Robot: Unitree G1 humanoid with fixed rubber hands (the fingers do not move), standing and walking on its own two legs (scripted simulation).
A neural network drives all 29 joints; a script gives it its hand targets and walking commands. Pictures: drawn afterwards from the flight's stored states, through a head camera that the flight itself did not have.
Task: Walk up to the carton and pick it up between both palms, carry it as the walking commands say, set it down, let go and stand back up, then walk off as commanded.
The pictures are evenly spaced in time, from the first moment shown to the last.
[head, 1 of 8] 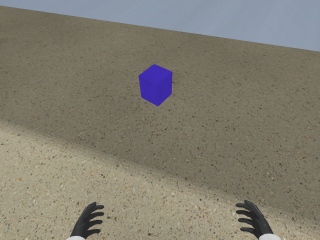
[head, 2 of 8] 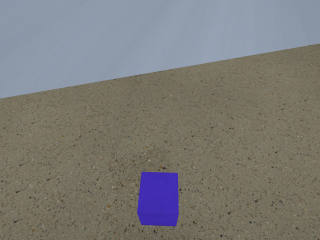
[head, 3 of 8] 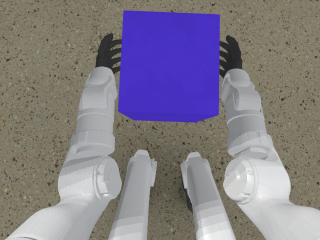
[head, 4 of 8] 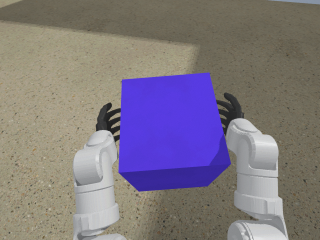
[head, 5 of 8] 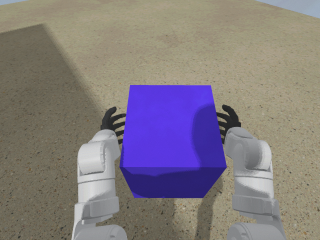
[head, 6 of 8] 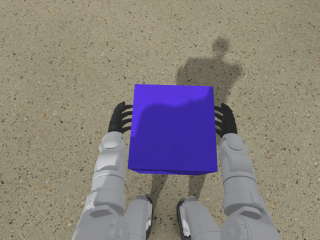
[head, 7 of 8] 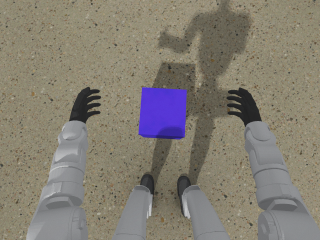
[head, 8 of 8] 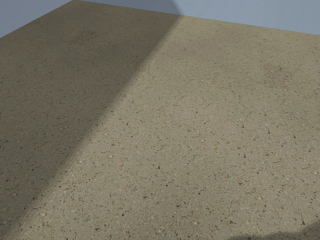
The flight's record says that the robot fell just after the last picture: no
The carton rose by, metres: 0.70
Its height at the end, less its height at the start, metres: +0.00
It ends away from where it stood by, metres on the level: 3.29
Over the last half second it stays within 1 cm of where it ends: yes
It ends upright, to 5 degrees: yes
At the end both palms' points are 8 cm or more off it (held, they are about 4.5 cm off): yes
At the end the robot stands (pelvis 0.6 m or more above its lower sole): yes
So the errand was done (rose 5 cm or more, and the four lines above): yes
